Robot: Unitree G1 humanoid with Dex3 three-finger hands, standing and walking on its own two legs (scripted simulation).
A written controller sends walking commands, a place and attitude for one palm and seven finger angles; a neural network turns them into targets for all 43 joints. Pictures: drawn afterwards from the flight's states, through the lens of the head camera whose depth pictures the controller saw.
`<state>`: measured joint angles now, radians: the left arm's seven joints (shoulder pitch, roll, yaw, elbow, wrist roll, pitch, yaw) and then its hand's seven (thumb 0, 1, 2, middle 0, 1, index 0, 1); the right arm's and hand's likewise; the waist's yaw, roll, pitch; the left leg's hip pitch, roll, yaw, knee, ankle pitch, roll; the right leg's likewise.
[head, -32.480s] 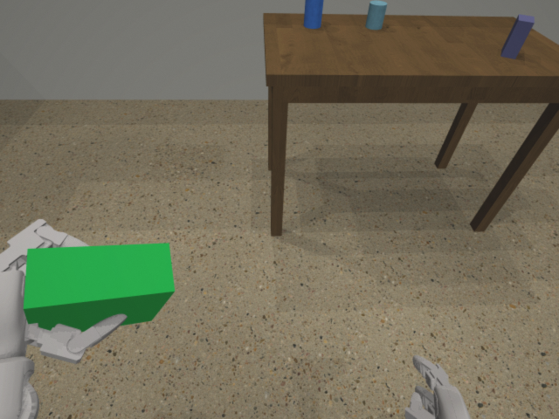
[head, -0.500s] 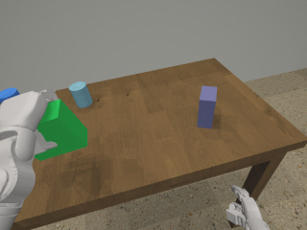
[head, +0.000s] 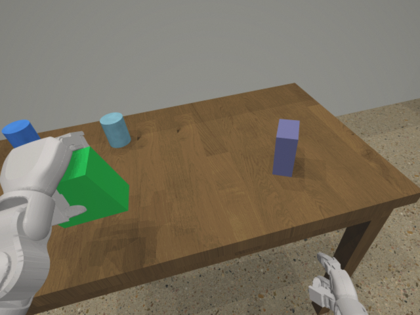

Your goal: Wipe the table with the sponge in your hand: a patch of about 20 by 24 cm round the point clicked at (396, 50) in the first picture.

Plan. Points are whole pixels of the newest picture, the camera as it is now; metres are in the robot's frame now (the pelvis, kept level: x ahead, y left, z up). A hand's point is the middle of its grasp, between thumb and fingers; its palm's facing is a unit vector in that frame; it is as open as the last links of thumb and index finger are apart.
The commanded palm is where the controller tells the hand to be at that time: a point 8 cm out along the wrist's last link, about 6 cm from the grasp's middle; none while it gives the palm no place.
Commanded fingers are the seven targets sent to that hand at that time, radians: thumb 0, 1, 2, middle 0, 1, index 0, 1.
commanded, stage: bring the sponge back beside the body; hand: left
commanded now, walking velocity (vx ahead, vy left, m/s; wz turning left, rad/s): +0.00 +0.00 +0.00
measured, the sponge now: (84, 196) +0.24 +0.27 +0.15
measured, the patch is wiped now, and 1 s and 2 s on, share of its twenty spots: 0.95 0.95 0.95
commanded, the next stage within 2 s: step back with the hand held close in 0.98 s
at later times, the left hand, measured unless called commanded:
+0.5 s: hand (61, 199) +0.20 +0.28 +0.19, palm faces +0.24 -0.12 -0.96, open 9.9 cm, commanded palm +0.15 +0.28 +0.26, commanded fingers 0.00 0.10 1.30 -1.20 -1.60 -1.20 -1.60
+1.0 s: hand (52, 204) +0.19 +0.29 +0.19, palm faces +0.24 -0.11 -0.96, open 9.9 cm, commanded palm +0.14 +0.28 +0.26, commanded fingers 0.00 0.10 1.30 -1.20 -1.60 -1.20 -1.60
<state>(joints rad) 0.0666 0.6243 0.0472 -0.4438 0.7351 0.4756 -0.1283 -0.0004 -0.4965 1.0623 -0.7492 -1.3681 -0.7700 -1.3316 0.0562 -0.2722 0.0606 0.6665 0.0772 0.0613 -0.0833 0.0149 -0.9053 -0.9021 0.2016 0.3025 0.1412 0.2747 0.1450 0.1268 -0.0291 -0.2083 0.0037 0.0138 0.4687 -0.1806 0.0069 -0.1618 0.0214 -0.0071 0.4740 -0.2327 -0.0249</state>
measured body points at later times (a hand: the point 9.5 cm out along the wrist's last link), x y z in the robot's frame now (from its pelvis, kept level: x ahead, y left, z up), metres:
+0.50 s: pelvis +0.00 +0.00 +0.00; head -0.04 -0.05 +0.44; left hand +0.19 +0.28 +0.24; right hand +0.24 -0.20 -0.08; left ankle +0.05 +0.11 -0.74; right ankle +0.02 -0.11 -0.74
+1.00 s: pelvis +0.00 +0.00 +0.00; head -0.04 -0.04 +0.44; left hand +0.18 +0.29 +0.24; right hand +0.24 -0.20 -0.08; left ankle +0.05 +0.11 -0.74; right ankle +0.02 -0.11 -0.74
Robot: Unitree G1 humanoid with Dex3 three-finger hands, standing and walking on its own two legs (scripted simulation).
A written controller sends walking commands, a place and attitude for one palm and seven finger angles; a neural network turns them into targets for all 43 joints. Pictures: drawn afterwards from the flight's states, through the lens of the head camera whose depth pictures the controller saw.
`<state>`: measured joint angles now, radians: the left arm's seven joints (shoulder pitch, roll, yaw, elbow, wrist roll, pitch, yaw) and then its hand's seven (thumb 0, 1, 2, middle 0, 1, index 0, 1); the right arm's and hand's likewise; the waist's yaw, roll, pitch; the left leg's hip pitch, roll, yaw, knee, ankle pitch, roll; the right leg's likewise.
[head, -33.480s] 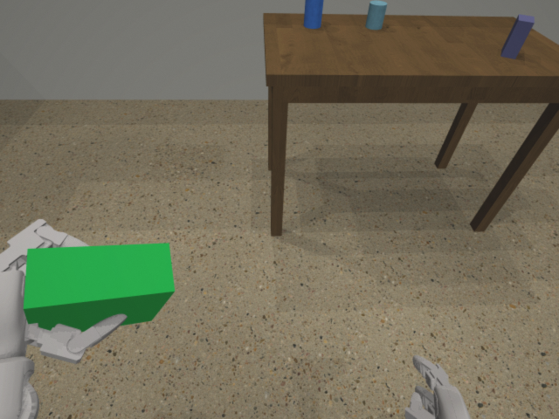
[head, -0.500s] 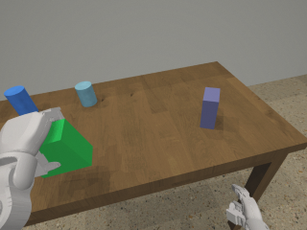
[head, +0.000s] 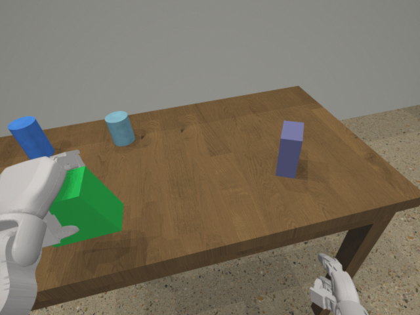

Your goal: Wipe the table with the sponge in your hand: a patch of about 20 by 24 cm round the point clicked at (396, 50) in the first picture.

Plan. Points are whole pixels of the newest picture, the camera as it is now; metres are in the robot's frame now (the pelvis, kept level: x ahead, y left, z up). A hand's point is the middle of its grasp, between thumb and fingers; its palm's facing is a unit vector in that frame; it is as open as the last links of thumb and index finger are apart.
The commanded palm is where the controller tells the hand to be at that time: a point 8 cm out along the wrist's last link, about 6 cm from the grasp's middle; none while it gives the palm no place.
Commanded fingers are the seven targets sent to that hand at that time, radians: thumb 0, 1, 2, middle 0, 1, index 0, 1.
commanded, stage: step back with the hand held close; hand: left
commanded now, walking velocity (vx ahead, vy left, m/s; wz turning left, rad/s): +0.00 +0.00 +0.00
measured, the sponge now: (76, 215) +0.20 +0.28 +0.14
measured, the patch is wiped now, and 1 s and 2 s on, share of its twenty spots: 0.95 0.95 0.95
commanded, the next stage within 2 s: stop stepping back and stand still in 1.94 s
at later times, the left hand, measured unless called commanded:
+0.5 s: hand (60, 165) +0.21 +0.26 +0.25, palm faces +0.46 -0.81 -0.37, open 9.9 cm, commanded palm +0.15 +0.30 +0.24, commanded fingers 0.00 0.10 1.30 -1.20 -1.60 -1.20 -1.60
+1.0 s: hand (39, 193) +0.16 +0.26 +0.24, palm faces +0.51 -0.80 -0.32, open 9.9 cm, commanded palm +0.11 +0.30 +0.24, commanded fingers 0.00 0.10 1.30 -1.20 -1.60 -1.20 -1.60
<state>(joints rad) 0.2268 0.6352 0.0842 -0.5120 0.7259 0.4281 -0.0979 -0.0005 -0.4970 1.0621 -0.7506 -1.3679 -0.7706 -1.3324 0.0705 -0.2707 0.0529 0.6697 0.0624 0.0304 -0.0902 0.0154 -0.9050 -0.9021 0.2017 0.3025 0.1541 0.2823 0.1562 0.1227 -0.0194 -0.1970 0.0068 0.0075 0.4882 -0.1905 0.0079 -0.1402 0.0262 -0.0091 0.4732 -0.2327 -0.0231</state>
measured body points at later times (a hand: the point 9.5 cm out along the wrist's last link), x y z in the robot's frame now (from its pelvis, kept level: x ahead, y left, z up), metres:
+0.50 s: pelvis -0.01 +0.02 -0.01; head -0.02 +0.04 +0.44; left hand +0.18 +0.31 +0.26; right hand +0.12 -0.24 -0.09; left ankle +0.04 +0.11 -0.74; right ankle +0.02 -0.11 -0.74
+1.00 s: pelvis -0.05 +0.02 -0.02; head -0.05 +0.03 +0.43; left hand +0.13 +0.30 +0.26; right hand +0.14 -0.21 -0.08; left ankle +0.04 +0.11 -0.74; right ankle +0.02 -0.11 -0.74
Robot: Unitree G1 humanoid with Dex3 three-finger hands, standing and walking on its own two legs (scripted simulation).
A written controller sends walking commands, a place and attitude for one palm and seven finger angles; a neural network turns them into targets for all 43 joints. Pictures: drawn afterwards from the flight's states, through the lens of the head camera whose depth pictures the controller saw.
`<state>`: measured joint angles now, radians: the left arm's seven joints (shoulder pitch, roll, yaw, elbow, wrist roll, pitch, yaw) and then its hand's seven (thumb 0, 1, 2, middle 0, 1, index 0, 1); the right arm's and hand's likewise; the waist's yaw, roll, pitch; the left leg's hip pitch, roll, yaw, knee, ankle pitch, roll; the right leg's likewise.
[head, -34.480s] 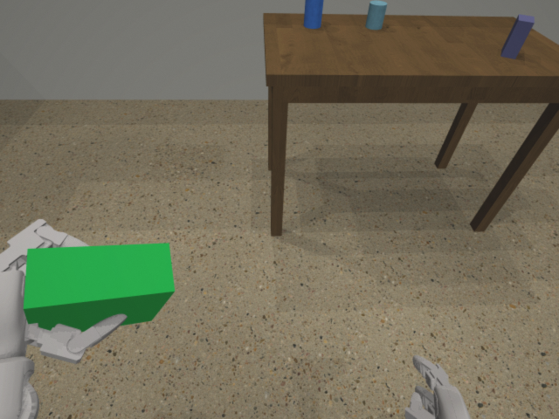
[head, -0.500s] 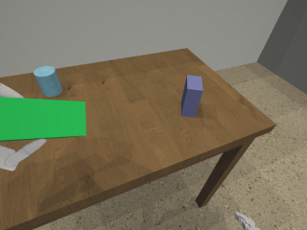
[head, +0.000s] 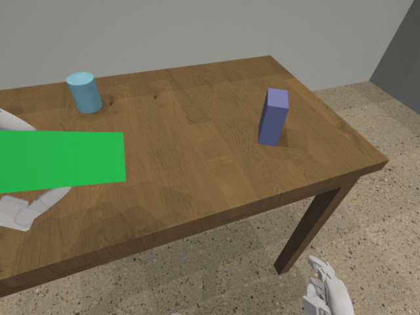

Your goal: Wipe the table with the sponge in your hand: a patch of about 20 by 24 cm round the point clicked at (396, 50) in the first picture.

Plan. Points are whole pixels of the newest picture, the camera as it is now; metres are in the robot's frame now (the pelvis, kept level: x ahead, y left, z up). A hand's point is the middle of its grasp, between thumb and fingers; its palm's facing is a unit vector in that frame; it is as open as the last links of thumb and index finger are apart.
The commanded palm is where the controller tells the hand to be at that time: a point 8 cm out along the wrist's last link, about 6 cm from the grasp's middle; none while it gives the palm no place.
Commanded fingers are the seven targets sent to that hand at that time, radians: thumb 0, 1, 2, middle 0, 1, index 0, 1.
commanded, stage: step back with the hand held close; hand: left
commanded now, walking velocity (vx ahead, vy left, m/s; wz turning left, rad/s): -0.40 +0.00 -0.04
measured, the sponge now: (73, 161) +0.24 +0.20 +0.24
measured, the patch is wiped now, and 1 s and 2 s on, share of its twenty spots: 0.95 0.95 0.95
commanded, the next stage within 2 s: stop stepping back and stand still in 0.94 s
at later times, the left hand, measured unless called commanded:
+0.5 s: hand (11, 200) +0.17 +0.22 +0.26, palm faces +0.47 -0.81 -0.36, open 9.9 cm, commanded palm +0.11 +0.28 +0.27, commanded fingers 0.00 0.10 1.30 -1.20 -1.60 -1.20 -1.60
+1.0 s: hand out of the picture +0.07 +0.19 +0.27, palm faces +0.40 -0.84 -0.38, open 9.9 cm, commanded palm +0.00 +0.25 +0.27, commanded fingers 0.00 0.10 1.30 -1.20 -1.60 -1.20 -1.60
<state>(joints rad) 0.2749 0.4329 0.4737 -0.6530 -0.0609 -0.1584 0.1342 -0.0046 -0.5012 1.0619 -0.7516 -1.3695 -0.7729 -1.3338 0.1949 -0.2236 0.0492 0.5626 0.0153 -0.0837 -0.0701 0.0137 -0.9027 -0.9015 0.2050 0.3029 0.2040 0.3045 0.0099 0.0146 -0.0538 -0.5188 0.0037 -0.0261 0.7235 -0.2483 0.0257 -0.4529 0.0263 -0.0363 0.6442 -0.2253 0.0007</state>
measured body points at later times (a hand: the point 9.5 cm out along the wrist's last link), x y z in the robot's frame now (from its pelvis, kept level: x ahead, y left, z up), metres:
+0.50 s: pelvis -0.04 +0.00 -0.01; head -0.03 +0.03 +0.43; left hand +0.14 +0.26 +0.28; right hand +0.11 -0.25 -0.08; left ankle +0.08 +0.10 -0.71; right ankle +0.07 -0.13 -0.71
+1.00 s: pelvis -0.16 -0.03 +0.00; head -0.14 -0.01 +0.45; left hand +0.04 +0.23 +0.29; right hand +0.01 -0.28 -0.06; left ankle -0.17 +0.12 -0.72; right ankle -0.09 -0.15 -0.71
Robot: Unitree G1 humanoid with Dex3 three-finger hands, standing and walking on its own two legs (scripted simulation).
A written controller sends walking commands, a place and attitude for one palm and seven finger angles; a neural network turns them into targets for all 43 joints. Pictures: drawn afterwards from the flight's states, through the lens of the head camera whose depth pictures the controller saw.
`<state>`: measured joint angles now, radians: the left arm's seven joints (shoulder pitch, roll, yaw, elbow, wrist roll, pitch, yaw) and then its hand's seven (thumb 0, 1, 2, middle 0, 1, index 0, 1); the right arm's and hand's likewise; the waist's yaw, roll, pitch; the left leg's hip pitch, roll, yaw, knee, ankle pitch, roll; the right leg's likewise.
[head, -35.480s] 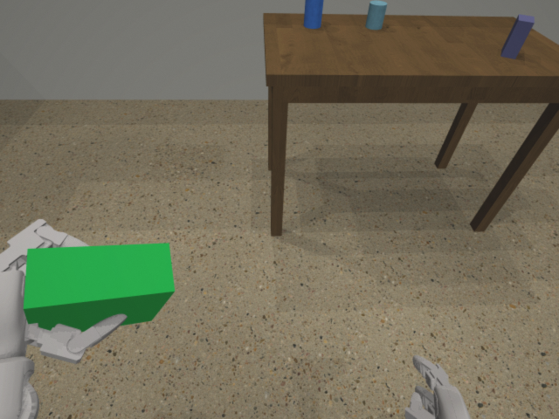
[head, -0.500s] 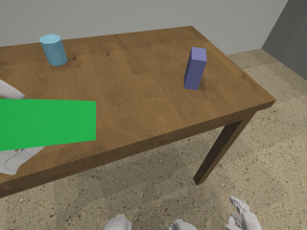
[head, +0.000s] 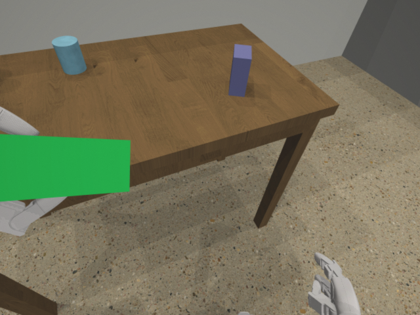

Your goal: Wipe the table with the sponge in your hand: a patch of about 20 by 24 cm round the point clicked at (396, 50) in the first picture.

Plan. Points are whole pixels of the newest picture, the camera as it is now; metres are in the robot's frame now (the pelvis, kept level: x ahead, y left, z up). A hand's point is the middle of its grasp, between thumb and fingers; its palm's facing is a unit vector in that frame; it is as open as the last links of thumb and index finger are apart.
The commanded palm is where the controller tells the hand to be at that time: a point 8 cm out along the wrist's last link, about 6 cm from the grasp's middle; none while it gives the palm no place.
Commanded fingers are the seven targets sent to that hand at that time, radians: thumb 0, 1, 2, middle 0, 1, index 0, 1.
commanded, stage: stop stepping back and stand still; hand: left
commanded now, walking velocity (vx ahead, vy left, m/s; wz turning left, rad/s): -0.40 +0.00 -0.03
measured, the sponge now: (75, 163) +0.25 +0.17 +0.24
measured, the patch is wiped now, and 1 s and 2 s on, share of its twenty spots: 0.95 0.95 0.95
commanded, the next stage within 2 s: stand and wait in 0.96 s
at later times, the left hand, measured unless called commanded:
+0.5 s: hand out of the picture +0.07 +0.19 +0.26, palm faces +0.46 -0.82 -0.34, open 9.9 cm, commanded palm +0.02 +0.22 +0.26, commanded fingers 0.00 0.10 1.30 -1.20 -1.60 -1.20 -1.60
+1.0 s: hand out of the picture +0.02 +0.11 +0.26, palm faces +0.43 -0.80 -0.43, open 9.9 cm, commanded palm -0.02 +0.17 +0.26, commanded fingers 0.00 0.10 1.30 -1.20 -1.60 -1.20 -1.60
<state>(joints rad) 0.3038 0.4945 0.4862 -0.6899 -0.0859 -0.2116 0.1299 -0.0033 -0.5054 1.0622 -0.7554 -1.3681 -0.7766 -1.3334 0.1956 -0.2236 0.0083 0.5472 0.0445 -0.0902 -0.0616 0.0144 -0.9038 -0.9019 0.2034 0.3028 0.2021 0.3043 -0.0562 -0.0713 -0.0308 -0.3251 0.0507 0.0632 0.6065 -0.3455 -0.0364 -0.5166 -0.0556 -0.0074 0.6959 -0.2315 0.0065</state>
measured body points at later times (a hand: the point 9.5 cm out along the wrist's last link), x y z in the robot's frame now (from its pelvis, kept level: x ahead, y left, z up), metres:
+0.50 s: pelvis -0.16 -0.05 -0.01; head -0.20 -0.04 +0.44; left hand +0.04 +0.23 +0.27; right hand -0.03 -0.29 -0.09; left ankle -0.18 +0.07 -0.72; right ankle -0.07 -0.12 -0.69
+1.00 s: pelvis -0.19 -0.11 +0.02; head -0.19 -0.13 +0.47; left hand +0.00 +0.15 +0.28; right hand -0.03 -0.38 -0.07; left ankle -0.18 +0.04 -0.71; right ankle -0.15 -0.20 -0.72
